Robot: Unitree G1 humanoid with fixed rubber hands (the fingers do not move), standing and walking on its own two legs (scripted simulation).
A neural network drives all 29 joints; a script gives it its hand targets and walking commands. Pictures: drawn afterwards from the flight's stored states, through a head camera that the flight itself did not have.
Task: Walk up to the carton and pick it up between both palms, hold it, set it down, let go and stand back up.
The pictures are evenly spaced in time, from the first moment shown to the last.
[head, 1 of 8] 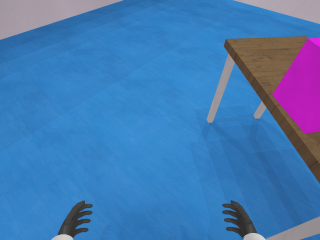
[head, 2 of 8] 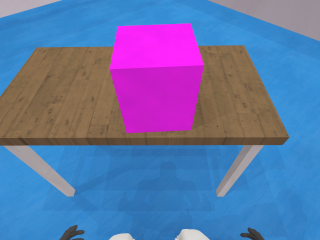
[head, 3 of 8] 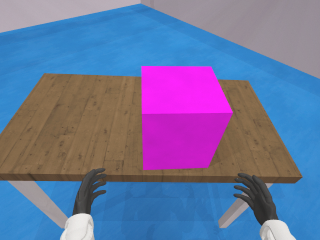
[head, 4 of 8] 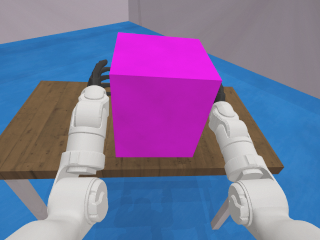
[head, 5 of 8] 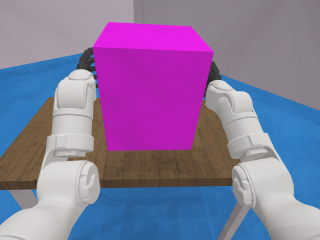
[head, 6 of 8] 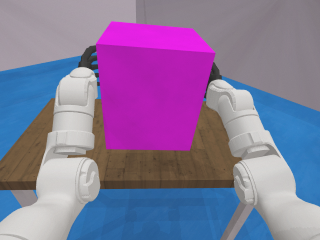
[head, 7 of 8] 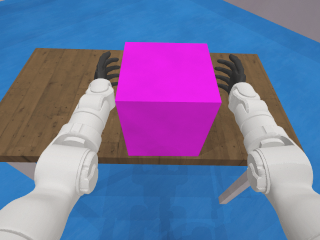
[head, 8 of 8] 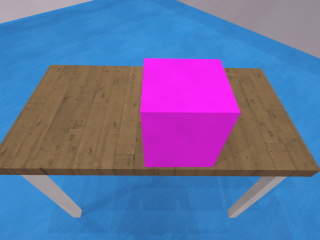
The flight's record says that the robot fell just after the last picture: no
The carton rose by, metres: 0.21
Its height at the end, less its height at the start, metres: +0.00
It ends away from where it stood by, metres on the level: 0.03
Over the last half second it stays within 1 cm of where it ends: yes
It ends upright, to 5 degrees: yes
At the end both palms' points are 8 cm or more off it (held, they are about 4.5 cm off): yes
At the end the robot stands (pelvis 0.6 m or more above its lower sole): yes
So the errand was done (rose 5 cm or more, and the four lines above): yes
